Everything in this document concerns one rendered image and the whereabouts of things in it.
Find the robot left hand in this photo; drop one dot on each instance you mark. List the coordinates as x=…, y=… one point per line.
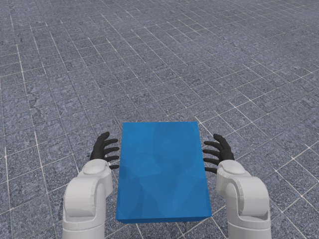
x=99, y=152

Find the robot left forearm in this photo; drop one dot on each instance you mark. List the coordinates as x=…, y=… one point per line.
x=84, y=202

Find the robot right hand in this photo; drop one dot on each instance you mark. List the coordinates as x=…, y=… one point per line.
x=224, y=154

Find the carton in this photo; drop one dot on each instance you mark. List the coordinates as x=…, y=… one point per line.
x=162, y=176

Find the robot right forearm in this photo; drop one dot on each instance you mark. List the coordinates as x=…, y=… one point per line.
x=247, y=202

